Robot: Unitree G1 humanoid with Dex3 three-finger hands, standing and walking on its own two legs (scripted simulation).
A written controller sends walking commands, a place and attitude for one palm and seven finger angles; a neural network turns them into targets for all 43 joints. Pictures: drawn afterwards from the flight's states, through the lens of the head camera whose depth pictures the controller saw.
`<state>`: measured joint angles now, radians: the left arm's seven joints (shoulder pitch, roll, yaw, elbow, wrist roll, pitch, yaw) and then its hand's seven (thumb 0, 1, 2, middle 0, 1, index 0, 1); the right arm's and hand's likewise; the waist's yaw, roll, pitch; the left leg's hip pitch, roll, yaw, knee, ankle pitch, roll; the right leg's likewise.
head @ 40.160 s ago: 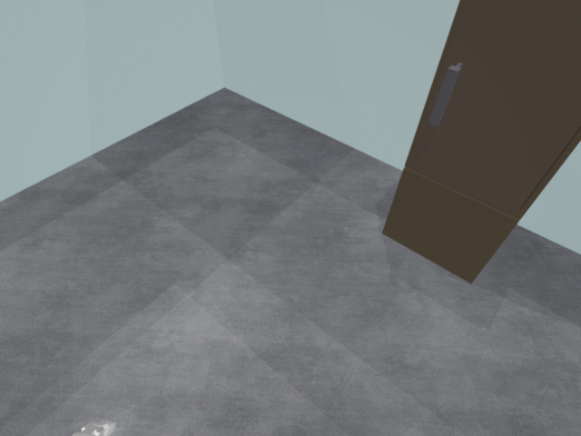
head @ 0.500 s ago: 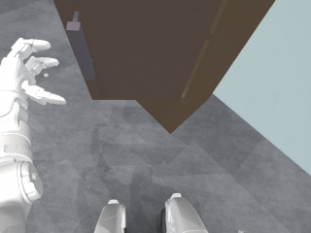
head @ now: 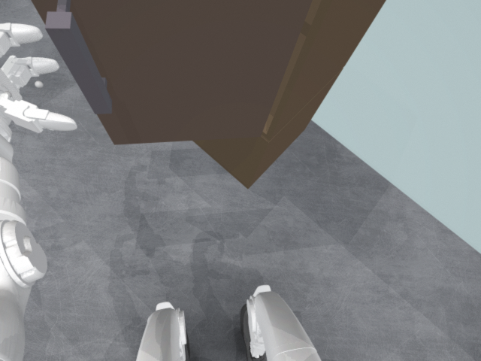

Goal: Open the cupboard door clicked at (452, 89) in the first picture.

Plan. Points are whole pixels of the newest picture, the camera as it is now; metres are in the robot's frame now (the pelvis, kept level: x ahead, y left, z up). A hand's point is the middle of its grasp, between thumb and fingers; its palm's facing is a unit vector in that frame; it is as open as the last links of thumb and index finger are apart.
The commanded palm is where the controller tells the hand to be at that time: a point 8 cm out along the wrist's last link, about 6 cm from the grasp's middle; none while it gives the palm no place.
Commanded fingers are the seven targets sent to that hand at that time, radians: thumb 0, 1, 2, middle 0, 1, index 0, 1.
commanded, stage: move the hooked fingers beside the handle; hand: left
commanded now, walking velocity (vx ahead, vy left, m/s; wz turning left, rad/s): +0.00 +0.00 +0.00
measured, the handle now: (86, 60) +0.57 +0.18 +0.06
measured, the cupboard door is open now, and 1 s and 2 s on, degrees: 49 49 49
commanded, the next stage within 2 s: slide the fingers in behind the handle in 0.58 s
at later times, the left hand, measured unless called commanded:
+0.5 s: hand (31, 88) +0.52 +0.25 +0.06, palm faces +0.03 -1.00 -0.02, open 14.0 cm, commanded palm +0.50 +0.28 +0.06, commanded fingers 0.00 -0.50 0.30 -0.30 -1.20 -0.30 -1.20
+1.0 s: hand (56, 88) +0.52 +0.22 +0.06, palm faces +0.03 -1.00 -0.01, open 14.0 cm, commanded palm +0.50 +0.25 +0.06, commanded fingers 0.00 -0.50 0.30 -0.30 -1.20 -0.30 -1.20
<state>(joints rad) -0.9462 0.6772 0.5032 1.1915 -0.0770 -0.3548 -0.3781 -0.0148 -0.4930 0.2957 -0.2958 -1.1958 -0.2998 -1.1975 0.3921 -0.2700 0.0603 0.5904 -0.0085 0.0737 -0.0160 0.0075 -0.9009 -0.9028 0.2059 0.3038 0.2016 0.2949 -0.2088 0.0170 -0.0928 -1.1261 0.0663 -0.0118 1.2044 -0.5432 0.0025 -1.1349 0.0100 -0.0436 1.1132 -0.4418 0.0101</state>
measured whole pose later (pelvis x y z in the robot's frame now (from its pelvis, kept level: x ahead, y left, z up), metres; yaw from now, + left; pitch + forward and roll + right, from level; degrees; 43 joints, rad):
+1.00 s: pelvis +0.00 +0.00 +0.00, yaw +1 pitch +25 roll -3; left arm -0.91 0.56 0.44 1.14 -0.09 -0.39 -0.29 -0.02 -0.49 0.30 -0.30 -1.20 -0.30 -1.20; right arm 0.38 -0.25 0.05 0.60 -0.02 0.08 0.00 0.01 -0.90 -0.90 0.21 0.30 0.20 0.29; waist -0.19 0.02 -0.11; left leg -1.09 0.06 -0.02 1.20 -0.55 0.00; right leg -1.10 0.00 -0.05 1.11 -0.45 0.01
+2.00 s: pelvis +0.00 -0.01 +0.00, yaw +2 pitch +25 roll -2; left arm -0.94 0.42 0.36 1.17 -0.05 -0.44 -0.14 -0.02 -0.50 0.30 -0.30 -1.20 -0.30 -1.21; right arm 0.37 -0.25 0.03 0.62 -0.03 0.06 0.02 0.01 -0.90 -0.90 0.20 0.30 0.20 0.29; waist -0.19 0.02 -0.12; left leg -1.09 0.05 -0.02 1.20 -0.54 -0.01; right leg -1.10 -0.01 -0.05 1.13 -0.46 0.00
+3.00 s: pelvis +0.00 +0.00 +0.00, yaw +1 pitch +25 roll -2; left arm -0.93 0.43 0.36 1.17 -0.06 -0.46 -0.16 0.00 0.65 0.79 -0.38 -1.33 -0.37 -1.33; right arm 0.36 -0.25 0.03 0.62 -0.03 0.06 0.01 0.01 -0.90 -0.90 0.20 0.30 0.20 0.29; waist -0.19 0.03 -0.12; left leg -1.10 0.04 -0.02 1.20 -0.54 0.00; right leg -1.11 -0.01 -0.05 1.13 -0.46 0.00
